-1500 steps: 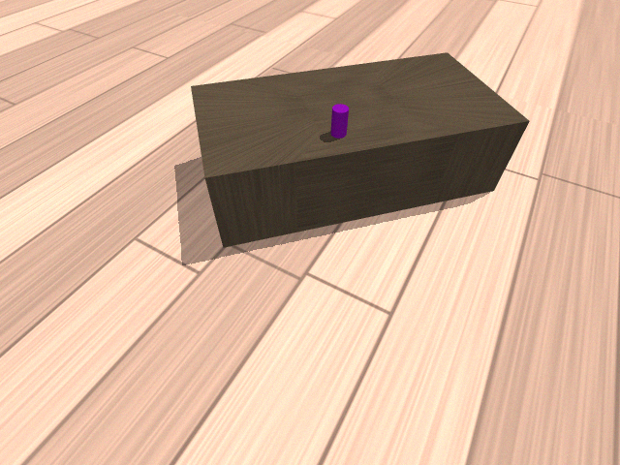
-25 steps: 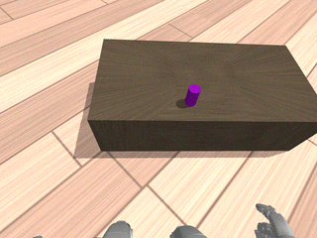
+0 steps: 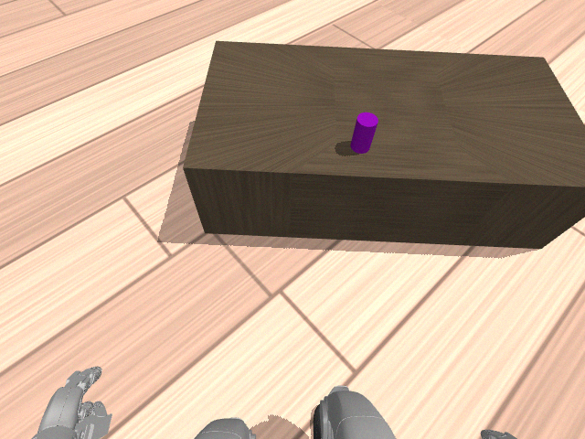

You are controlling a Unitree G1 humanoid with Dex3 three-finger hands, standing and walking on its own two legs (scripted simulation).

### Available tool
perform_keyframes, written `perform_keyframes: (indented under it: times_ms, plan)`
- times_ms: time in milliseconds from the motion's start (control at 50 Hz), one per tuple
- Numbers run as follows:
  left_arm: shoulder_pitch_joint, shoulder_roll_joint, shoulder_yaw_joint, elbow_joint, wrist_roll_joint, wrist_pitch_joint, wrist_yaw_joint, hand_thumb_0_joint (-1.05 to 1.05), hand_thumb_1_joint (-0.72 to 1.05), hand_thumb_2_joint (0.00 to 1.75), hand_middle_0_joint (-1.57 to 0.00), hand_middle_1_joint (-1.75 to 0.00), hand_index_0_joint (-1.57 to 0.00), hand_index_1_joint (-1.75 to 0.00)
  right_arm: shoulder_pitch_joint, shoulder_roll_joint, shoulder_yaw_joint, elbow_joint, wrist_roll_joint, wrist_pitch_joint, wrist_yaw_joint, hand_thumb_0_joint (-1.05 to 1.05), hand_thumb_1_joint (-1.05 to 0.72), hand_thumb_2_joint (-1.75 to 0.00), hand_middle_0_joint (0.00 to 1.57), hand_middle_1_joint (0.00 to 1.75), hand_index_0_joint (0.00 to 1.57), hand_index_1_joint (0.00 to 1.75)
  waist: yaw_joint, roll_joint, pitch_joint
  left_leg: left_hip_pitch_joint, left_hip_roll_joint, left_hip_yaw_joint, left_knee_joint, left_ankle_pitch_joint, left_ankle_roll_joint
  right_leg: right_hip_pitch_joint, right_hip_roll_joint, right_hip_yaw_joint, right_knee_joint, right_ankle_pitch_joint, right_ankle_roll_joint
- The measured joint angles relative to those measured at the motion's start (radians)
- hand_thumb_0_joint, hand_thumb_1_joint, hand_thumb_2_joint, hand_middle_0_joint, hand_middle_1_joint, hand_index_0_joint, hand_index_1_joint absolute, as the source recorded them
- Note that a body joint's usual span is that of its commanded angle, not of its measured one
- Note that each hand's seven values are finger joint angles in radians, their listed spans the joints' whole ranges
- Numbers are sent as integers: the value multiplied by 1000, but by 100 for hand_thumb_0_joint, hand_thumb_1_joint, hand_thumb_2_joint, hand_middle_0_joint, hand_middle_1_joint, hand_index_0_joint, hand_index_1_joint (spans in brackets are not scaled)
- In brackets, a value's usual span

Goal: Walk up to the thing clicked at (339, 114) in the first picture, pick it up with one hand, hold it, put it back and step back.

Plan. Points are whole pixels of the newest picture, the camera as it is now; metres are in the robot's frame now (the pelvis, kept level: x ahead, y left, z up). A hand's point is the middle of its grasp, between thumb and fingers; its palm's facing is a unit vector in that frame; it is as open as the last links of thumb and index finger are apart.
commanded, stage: step back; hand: right
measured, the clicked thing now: (363, 133) +0.91 -0.24 -0.31
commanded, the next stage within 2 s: stand in 1.54 s
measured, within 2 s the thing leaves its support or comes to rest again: neither
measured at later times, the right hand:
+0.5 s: hand out of the picture -0.05 -0.30 -0.15, palm faces -0.01 +0.94 -0.34, open 7.4 cm
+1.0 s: hand out of the picture -0.13 -0.28 -0.14, palm faces -0.04 +0.93 -0.36, open 7.4 cm
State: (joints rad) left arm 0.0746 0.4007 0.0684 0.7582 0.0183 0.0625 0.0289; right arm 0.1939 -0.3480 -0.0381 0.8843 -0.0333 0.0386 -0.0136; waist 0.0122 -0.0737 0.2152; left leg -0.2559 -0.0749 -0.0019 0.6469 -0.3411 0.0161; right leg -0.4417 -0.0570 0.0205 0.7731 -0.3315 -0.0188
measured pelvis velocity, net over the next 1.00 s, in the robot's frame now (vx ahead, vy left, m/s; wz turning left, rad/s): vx -0.22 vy -0.02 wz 0.03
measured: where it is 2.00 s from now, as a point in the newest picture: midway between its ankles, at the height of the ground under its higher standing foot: outside the picture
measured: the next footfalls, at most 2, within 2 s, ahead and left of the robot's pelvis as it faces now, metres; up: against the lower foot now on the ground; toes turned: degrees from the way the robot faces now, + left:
right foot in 0.28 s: -0.14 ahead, -0.13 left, +0.00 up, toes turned +0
left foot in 0.66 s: -0.14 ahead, +0.14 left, +0.00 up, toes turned +2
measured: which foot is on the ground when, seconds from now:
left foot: down 0.00-0.32, up 0.34-0.64, down 0.66-1.00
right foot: up 0.00-0.26, down 0.28-1.00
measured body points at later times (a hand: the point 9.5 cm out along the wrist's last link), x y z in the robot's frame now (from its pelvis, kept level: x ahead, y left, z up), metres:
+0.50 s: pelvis -0.16 -0.03 +0.01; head -0.12 -0.07 +0.46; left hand -0.09 +0.29 -0.08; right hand -0.05 -0.35 -0.12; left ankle -0.16 +0.13 -0.64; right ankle -0.15 -0.14 -0.72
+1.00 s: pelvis -0.22 -0.02 +0.01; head -0.22 -0.03 +0.46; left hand -0.18 +0.29 -0.11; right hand -0.13 -0.33 -0.11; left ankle -0.22 +0.11 -0.71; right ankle -0.19 -0.14 -0.72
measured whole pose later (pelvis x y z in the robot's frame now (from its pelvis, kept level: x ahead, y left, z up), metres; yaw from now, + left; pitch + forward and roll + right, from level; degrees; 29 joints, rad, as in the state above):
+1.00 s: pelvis -0.22 -0.02 +0.01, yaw +1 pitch -3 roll -2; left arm 0.25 0.35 0.05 1.01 0.04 -0.03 0.00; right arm 0.20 -0.37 -0.06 0.97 -0.04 0.03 0.02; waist 0.02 0.05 0.04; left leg -0.27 0.02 -0.06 0.73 -0.45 0.01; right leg -0.24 0.03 -0.04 0.56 -0.27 -0.02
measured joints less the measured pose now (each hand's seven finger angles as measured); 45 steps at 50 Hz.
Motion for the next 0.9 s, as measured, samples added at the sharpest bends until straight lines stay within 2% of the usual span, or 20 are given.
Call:
perform_keyframes:
  times_ms: [40, 60, 100, 140, 200, 240, 280, 320, 340, 360, 400, 440, 480, 540, 640, 680, 700, 760, 820, 900]
  plan:
    - [8, -15, -5, 24, -3, 13, 0, 0, 91, 90, -21, -30, -21, -30, 0, -5, 6, -7, -5, -1, 9, 0, -90, -89, 20, 30, 20, 30, -20, 31, -17, -21, 33, -25, 11, 12, 8, -25, 71, 31, 153, -165, 1]
    - [14, -20, -8, 35, -5, 17, -4, 0, 91, 90, -21, -30, -21, -30, -2, -7, 7, -8, -7, -2, 8, 0, -90, -89, 20, 30, 21, 30, -27, 44, -27, -27, 49, -36, 1, 26, 9, -33, 103, 48, 235, -199, 0]
    - [33, -20, -8, 46, -12, 18, -11, 0, 91, 90, -21, -30, -21, -30, -9, -6, 9, -14, -12, 0, 4, 0, -90, -89, 20, 30, 21, 31, -20, 48, -52, -38, 72, -35, -36, 62, 5, -39, 144, 88, 363, -199, -4]
    - [55, -15, -5, 53, -13, 12, -15, 0, 91, 90, -21, -30, -21, -30, -27, -8, 7, -23, -12, 1, 3, 0, -90, -89, 21, 30, 21, 31, -9, 46, -69, -55, 88, -28, -62, 94, -1, -15, 154, 103, 406, -185, 2]
    - [79, -8, -4, 69, -9, -1, -15, 0, 91, 90, -21, -30, -21, -30, -65, -19, 0, -49, -11, 2, 3, 0, -90, -89, 21, 30, 21, 31, 4, 46, -69, -93, 104, -16, -70, 130, -5, 74, 124, 86, 285, -187, 27]
    - [93, -5, -6, 80, -7, -10, -12, 0, 91, 90, -21, -30, -21, -30, -95, -29, -3, -70, -9, 5, 6, 0, -90, -89, 20, 30, 21, 31, 13, 49, -60, -125, 113, -2, -53, 145, -14, 144, 91, 59, 127, -183, 37]
    - [106, -5, -8, 97, -4, -23, -9, 0, 91, 90, -21, -30, -21, -30, -125, -43, -3, -86, -3, 12, 11, 0, -90, -89, 20, 30, 21, 31, 20, 57, -51, -164, 124, 12, -16, 150, -28, 220, 67, 27, -70, -113, 36]
    - [97, -37, -14, 134, 5, -30, -5, 0, 91, 90, -21, -30, -21, -30, -152, -71, -11, -80, 8, 25, 11, 0, -90, -89, 20, 30, 20, 31, 6, 138, -25, -192, 164, -31, 31, 153, -27, 257, 110, -17, -145, -79, 16]
    - [104, -50, -20, 141, 11, -32, -9, 0, 91, 90, -21, -30, -21, -30, -150, -76, -15, -73, 12, 32, 8, 0, -90, -89, 20, 30, 20, 30, -4, 165, -29, -208, 154, -68, 54, 102, -17, 252, 119, -35, -143, -68, 8]
    - [117, -52, -25, 140, 19, -32, -14, 0, 91, 90, -21, -30, -21, -30, -138, -71, -18, -66, 13, 40, 3, 0, -90, -89, 20, 30, 20, 30, 4, 159, -45, -229, 115, -97, 115, -1, -17, 233, 107, -33, -127, -64, 1]
    - [147, -48, -25, 136, 23, -34, -14, 0, 91, 90, -21, -30, -21, -30, -115, -53, -17, -49, 17, 53, 1, 0, -90, -89, 20, 30, 20, 30, 40, 117, -74, -261, 34, -123, 300, -126, -22, 198, 71, 7, -116, -47, -8]
    - [160, -47, -24, 141, 22, -31, -9, 0, 91, 90, -21, -30, -21, -30, -93, -53, -12, -38, 22, 51, 4, 0, -90, -89, 20, 30, 20, 30, 37, 105, -89, -269, -19, -155, 432, -134, -21, 187, 44, 14, -144, -13, -4]
    - [157, -45, -20, 141, 22, -33, -5, 0, 90, 90, -21, -30, -21, -30, -68, -59, -10, -32, 22, 42, 2, 0, -90, -89, 20, 30, 20, 30, 21, 113, -97, -257, -31, -166, 486, -119, -26, 167, 32, -2, -159, 11, -1]
    - [142, -38, -13, 117, 29, -49, -3, 0, 90, 90, -21, -30, -21, -30, -32, -67, -12, -8, 15, 35, -1, 0, -90, -89, 20, 30, 20, 30, 13, 135, -94, -188, -3, -149, 425, -121, -40, 137, 29, -32, -147, 27, 0]
    - [106, -12, -2, 92, 28, -57, -8, 0, 90, 90, -21, -30, -21, -30, 12, -52, -15, 51, 0, 27, 13, 0, -90, -89, 20, 30, 20, 30, 6, 128, -97, -26, 61, -59, 97, -179, -37, 94, -2, -90, -83, 20, 6]
    - [96, 7, 1, 101, 25, -50, -10, 0, 90, 90, -21, -30, -21, -30, 10, -28, -19, 76, -5, 15, 21, 0, -91, -89, 20, 30, 20, 30, 17, 74, -85, 25, 36, -24, -7, -30, -25, 83, -36, -68, -47, 14, 14]
    - [103, 12, 2, 110, 23, -45, -10, 0, 90, 90, -21, -30, -21, -30, 11, -16, -20, 83, -11, 8, 25, 1, -91, -89, 20, 30, 20, 30, 26, 46, -87, 40, 21, -4, -25, -4, -19, 76, -43, -41, -26, -21, 7]
    - [135, 2, -6, 167, 13, -32, -17, 0, 91, 90, -21, -30, -21, -30, 38, -9, -13, 85, -17, -8, 35, 1, -90, -89, 20, 30, 20, 30, -5, 59, -148, 28, 45, -16, -32, -11, 13, 49, 12, -17, 62, -169, 2]
    - [158, 6, -6, 194, 4, -43, -35, 0, 91, 90, -21, -30, -21, -30, 42, 0, -7, 93, -21, -18, 33, 0, -90, -89, 20, 30, 21, 31, -13, 55, -172, 42, 65, -16, -78, 27, 5, 72, 30, -16, 50, -127, -3]
    - [178, 5, -4, 223, 4, -60, -42, 0, 91, 90, -21, -30, -21, -30, 21, 2, -10, 86, -22, -28, 39, 0, -90, -89, 20, 30, 21, 31, -9, 41, -178, 37, 75, 4, -77, 29, -14, 155, 30, -28, -118, -91, 2]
